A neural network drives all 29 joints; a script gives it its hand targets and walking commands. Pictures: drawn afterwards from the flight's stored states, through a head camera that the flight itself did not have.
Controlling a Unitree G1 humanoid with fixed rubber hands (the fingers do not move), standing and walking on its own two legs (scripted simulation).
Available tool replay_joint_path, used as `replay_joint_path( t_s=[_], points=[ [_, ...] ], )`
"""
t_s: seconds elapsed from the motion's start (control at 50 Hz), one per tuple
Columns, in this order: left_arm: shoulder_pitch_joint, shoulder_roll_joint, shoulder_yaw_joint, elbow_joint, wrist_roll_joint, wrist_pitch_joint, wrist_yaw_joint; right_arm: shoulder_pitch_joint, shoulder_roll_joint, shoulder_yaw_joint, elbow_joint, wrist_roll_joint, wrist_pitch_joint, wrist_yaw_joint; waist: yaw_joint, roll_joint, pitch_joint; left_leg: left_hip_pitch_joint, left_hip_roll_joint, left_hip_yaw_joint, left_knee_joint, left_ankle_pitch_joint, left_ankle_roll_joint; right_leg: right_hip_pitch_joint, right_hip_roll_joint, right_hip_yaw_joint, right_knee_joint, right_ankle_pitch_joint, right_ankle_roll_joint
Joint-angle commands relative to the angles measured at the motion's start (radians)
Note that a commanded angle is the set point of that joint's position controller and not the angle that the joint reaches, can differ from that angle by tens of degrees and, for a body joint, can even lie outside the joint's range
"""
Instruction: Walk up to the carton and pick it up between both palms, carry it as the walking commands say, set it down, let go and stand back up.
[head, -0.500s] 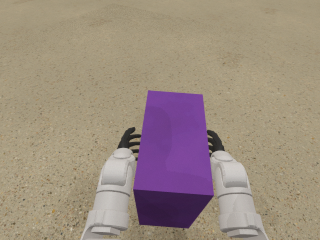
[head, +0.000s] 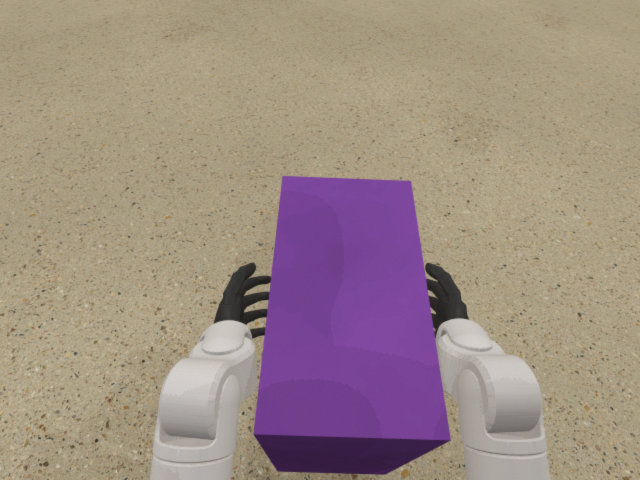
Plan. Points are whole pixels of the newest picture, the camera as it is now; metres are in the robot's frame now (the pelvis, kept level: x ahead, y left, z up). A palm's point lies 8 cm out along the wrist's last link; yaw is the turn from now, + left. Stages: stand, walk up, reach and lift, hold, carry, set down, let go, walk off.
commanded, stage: carry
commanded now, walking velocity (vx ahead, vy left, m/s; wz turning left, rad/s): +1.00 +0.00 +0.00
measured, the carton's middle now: (338, 338) +0.29 -0.01 +0.03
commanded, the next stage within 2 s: none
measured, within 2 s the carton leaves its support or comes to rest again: neither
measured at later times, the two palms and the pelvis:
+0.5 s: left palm (251, 123) +0.70 +0.14 +0.09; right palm (380, 136) +0.68 -0.10 +0.08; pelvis +0.44 +0.04 -0.01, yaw -3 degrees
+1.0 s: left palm (258, 29) +1.18 +0.17 +0.08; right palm (346, 29) +1.19 -0.07 +0.08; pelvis +0.92 +0.03 -0.02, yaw +2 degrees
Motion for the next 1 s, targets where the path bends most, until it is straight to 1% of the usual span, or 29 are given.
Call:
replay_joint_path(
  t_s=[0.0, 0.02, 0.04, 0.06, 0.1, 0.16, 0.2, 0.24, 0.32, 0.38, 0.42, 0.44, 0.46, 0.48, 0.5, 0.52, 0.56, 0.6, 0.62, 0.66, 0.7, 0.72, 0.74, 0.8, 0.84, 0.92, 0.94, 0.96, 0.98],
  points=[
    [-0.332, -0.887, -0.376, -0.151, -0.184, -0.045, -0.101, -0.347, 0.832, 0.435, -0.162, 0.211, -0.023, 0.116, 0.053, -0.081, -0.437, -0.573, -0.038, 0.103, 0.631, 0.503, 0.03, 0.962, -0.177, 0.359, -0.052, -0.319, -0.081],
    [-0.328, -0.908, -0.375, -0.135, -0.18, -0.046, -0.103, -0.4, 0.847, 0.469, -0.204, 0.208, -0.025, 0.118, 0.036, -0.271, -0.415, -0.812, -0.13, 0.072, 0.901, 0.112, 0.019, 1.033, -0.44, 0.832, -0.204, -0.437, -0.165],
    [-0.315, -0.934, -0.381, -0.099, -0.174, -0.046, -0.1, -0.397, 0.848, 0.463, -0.179, 0.199, -0.016, 0.116, 0.034, -0.196, -0.395, -0.869, -0.065, -0.057, 1.009, 0.172, 0.043, 0.941, -0.454, 0.861, -0.195, -0.405, -0.224],
    [-0.367, -0.966, -0.389, -0.108, -0.202, -0.051, -0.114, -0.437, 0.879, 0.467, -0.184, 0.214, -0.025, 0.123, 0.038, -0.135, -0.361, -0.894, -0.017, -0.083, 1.019, 0.213, 0.044, 0.87, -0.451, 0.768, -0.194, -0.341, -0.246],
    [-0.368, -1.021, -0.383, -0.133, -0.205, -0.075, -0.127, -0.459, 0.939, 0.499, -0.184, 0.232, -0.043, 0.143, 0.033, -0.034, -0.289, -0.799, 0.052, -0.076, 0.88, 0.279, 0.028, 0.634, -0.38, 0.558, -0.224, -0.258, -0.187],
    [-0.396, -1.035, -0.419, -0.184, -0.238, -0.095, -0.152, -0.4, 0.985, 0.493, -0.147, 0.212, -0.071, 0.149, 0.031, -0.071, -0.234, -0.785, 0.052, -0.003, 0.684, 0.296, 0.016, 0.581, -0.322, 0.379, -0.244, -0.143, -0.16],
    [-0.309, -0.994, -0.4, -0.146, -0.235, -0.088, -0.163, -0.371, 0.956, 0.489, -0.145, 0.188, -0.07, 0.134, 0.029, -0.144, -0.164, -0.813, 0.053, 0.037, 0.517, 0.299, 0.008, 0.567, -0.31, 0.321, -0.309, -0.143, -0.162],
    [-0.329, -0.948, -0.407, -0.169, -0.245, -0.075, -0.165, -0.333, 0.937, 0.469, -0.117, 0.168, -0.059, 0.121, 0.025, -0.136, -0.081, -0.801, 0.057, 0.063, 0.334, 0.36, -0.005, 0.535, -0.296, 0.269, -0.359, -0.143, -0.167],
    [-0.275, -0.905, -0.379, -0.144, -0.234, -0.051, -0.17, -0.346, 0.912, 0.482, -0.152, 0.165, -0.041, 0.107, 0.033, -0.161, -0.007, -0.724, -0.003, 0.195, 0.174, 0.597, 0.005, 0.54, -0.223, 0.131, -0.398, 0.073, -0.116],
    [-0.26, -0.861, -0.357, -0.141, -0.222, -0.031, -0.16, -0.318, 0.892, 0.486, -0.151, 0.169, -0.018, 0.096, 0.025, -0.169, -0.004, -0.556, -0.064, 0.263, 0.091, 0.624, 0.037, 0.554, -0.206, 0.041, -0.307, 0.523, -0.086],
    [-0.271, -0.834, -0.352, -0.183, -0.206, -0.026, -0.159, -0.283, 0.88, 0.495, -0.151, 0.186, -0.01, 0.1, 0.005, -0.221, -0.169, -0.276, -0.164, 0.303, 0.119, 0.473, 0.065, 0.569, -0.199, -0.004, -0.036, 0.812, -0.057],
    [-0.276, -0.826, -0.343, -0.18, -0.192, -0.022, -0.157, -0.308, 0.882, 0.5, -0.156, 0.198, -0.008, 0.101, -0.02, -0.198, -0.249, -0.099, -0.172, 0.299, 0.102, 0.396, 0.072, 0.497, -0.183, -0.018, 0.195, 0.808, -0.041],
    [-0.288, -0.812, -0.335, -0.18, -0.181, -0.021, -0.154, -0.334, 0.876, 0.494, -0.181, 0.202, -0.012, 0.104, -0.06, -0.107, -0.335, 0.19, -0.099, 0.139, 0.076, 0.237, 0.109, 0.241, -0.154, 0.0, 0.486, 0.628, -0.014],
    [-0.295, -0.841, -0.335, -0.164, -0.171, -0.026, -0.161, -0.433, 0.87, 0.498, -0.186, 0.212, -0.014, 0.108, -0.02, 0.157, -0.375, 0.321, 0.234, -0.411, -0.082, -0.045, 0.196, -0.049, -0.035, 0.059, 0.782, 0.009, 0.021],
    [-0.227, -0.838, -0.313, -0.118, -0.157, -0.025, -0.164, -0.42, 0.888, 0.511, -0.141, 0.216, -0.011, 0.11, -0.022, 0.152, -0.374, 0.448, 0.332, -0.658, -0.18, 0.102, 0.259, -0.279, 0.025, 0.184, 0.932, -0.262, 0.007],
    [-0.256, -0.883, -0.344, -0.138, -0.181, -0.038, -0.161, -0.413, 0.944, 0.534, -0.136, 0.231, -0.02, 0.112, -0.032, 0.063, -0.404, 0.472, 0.307, -0.599, -0.131, 0.285, 0.265, -0.326, -0.042, 0.266, 1.023, -0.218, -0.01],
    [-0.355, -0.962, -0.397, -0.186, -0.224, -0.063, -0.183, -0.385, 1.005, 0.497, -0.118, 0.229, -0.046, 0.127, -0.016, -0.016, -0.311, 0.132, 0.271, -0.438, -0.175, 0.261, 0.193, -0.242, -0.107, 0.304, 0.96, -0.111, -0.02],
    [-0.314, -1.028, -0.399, -0.147, -0.221, -0.08, -0.195, -0.397, 1.013, 0.489, -0.171, 0.239, -0.072, 0.148, 0.003, 0.028, -0.313, 0.039, 0.209, -0.251, -0.187, 0.205, 0.127, -0.19, -0.165, 0.283, 0.828, -0.06, 0.006],
    [-0.337, -1.038, -0.407, -0.173, -0.22, -0.098, -0.198, -0.418, 1.014, 0.49, -0.184, 0.243, -0.089, 0.158, 0.01, 0.061, -0.293, 0.009, 0.206, -0.206, -0.205, 0.191, 0.112, -0.189, -0.171, 0.26, 0.785, -0.038, 0.014],
    [-0.35, -1.038, -0.415, -0.197, -0.209, -0.122, -0.191, -0.381, 0.999, 0.487, -0.155, 0.233, -0.099, 0.17, 0.015, 0.063, -0.232, -0.048, 0.221, -0.153, -0.258, 0.183, 0.123, -0.218, -0.178, 0.213, 0.705, 0.0, 0.029],
    [-0.329, -1.043, -0.427, -0.174, -0.195, -0.117, -0.181, -0.386, 0.965, 0.493, -0.166, 0.241, -0.1, 0.182, 0.012, 0.126, -0.174, -0.017, 0.19, -0.086, -0.283, 0.207, 0.116, -0.275, -0.165, 0.168, 0.602, 0.081, 0.036],
    [-0.338, -1.029, -0.435, -0.193, -0.198, -0.115, -0.178, -0.358, 0.947, 0.491, -0.16, 0.236, -0.097, 0.183, 0.005, 0.108, -0.136, -0.016, 0.175, -0.054, -0.305, 0.241, 0.118, -0.28, -0.153, 0.134, 0.542, 0.102, 0.039],
    [-0.335, -1.024, -0.435, -0.18, -0.192, -0.105, -0.174, -0.359, 0.937, 0.488, -0.152, 0.233, -0.089, 0.186, 0.001, 0.144, -0.091, -0.014, 0.143, -0.019, -0.316, 0.294, 0.109, -0.283, -0.141, 0.111, 0.481, 0.138, 0.045],
    [-0.31, -0.992, -0.43, -0.113, -0.188, -0.065, -0.164, -0.349, 0.875, 0.452, -0.133, 0.201, -0.056, 0.178, -0.007, 0.135, 0.038, -0.067, 0.087, 0.081, -0.367, 0.465, 0.093, -0.189, -0.08, 0.017, 0.259, 0.204, 0.052],
    [-0.301, -0.975, -0.42, -0.078, -0.189, -0.041, -0.156, -0.348, 0.862, 0.442, -0.122, 0.202, -0.036, 0.169, -0.019, 0.151, 0.063, 0.0, 0.09, 0.105, -0.368, 0.66, 0.095, -0.171, -0.044, -0.025, 0.151, 0.23, 0.042],
    [-0.335, -0.92, -0.42, -0.123, -0.197, -0.021, -0.139, -0.293, 0.868, 0.431, -0.105, 0.204, -0.009, 0.152, -0.006, 0.215, -0.065, 0.085, 0.068, 0.198, -0.117, 1.473, 0.069, 0.158, 0.107, -0.107, 0.008, 0.181, 0.007],
    [-0.33, -0.9, -0.41, -0.129, -0.199, -0.021, -0.137, -0.293, 0.857, 0.427, -0.112, 0.205, -0.007, 0.149, 0.001, 0.222, -0.161, 0.076, 0.06, 0.217, 0.04, 1.498, 0.077, 0.333, 0.131, -0.108, -0.023, 0.199, 0.007],
    [-0.349, -0.909, -0.408, -0.143, -0.206, -0.024, -0.138, -0.311, 0.865, 0.424, -0.114, 0.204, -0.008, 0.15, 0.032, 0.177, -0.267, -0.003, 0.03, 0.233, 0.298, 1.423, 0.069, 0.575, 0.124, -0.104, -0.049, 0.151, -0.008],
    [-0.354, -0.926, -0.397, -0.154, -0.2, -0.029, -0.14, -0.381, 0.843, 0.423, -0.148, 0.194, -0.01, 0.149, 0.071, 0.104, -0.38, -0.21, 0.032, 0.157, 0.583, 1.141, 0.058, 0.847, -0.025, 0.118, 0.002, -0.068, -0.064]
  ],
)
